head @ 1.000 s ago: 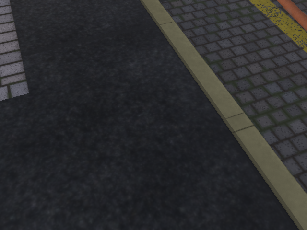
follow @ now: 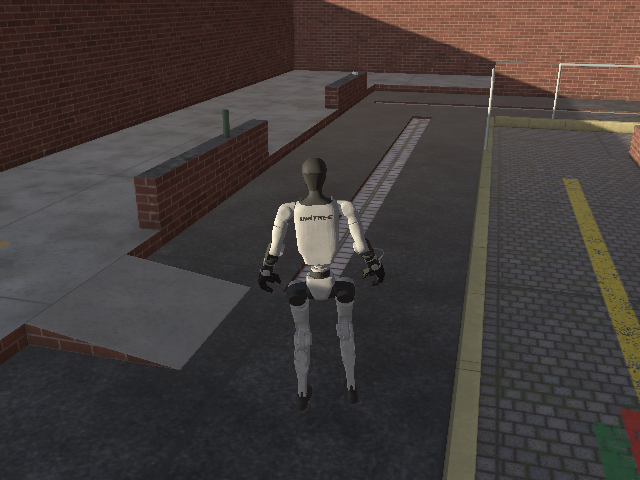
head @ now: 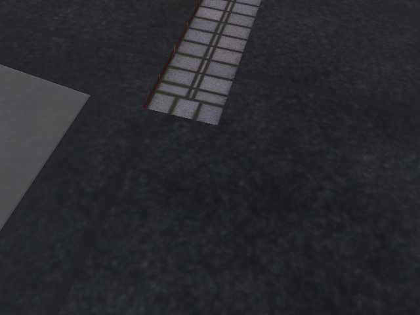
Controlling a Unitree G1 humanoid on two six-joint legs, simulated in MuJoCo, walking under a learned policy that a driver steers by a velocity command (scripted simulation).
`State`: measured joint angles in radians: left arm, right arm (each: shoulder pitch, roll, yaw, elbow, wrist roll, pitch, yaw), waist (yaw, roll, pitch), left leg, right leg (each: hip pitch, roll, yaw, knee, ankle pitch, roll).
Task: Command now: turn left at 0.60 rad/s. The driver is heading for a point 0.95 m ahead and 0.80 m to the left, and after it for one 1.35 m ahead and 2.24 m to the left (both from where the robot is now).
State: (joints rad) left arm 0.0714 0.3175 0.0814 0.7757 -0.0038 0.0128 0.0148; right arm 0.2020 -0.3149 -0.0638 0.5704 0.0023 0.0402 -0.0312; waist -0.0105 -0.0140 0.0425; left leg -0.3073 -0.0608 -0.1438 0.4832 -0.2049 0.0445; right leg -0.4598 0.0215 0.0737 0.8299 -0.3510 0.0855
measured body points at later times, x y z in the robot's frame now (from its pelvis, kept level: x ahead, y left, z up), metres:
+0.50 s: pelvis +0.02 -0.01 +0.00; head +0.04 +0.00 +0.45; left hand +0.03 +0.30 -0.11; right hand +0.25 -0.22 -0.08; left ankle -0.02 +0.13 -0.71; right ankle +0.02 -0.15 -0.74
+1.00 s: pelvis +0.19 +0.12 -0.01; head +0.22 +0.16 +0.43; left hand +0.28 +0.45 -0.08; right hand +0.35 -0.14 -0.11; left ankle -0.01 +0.12 -0.74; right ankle +0.41 +0.11 -0.72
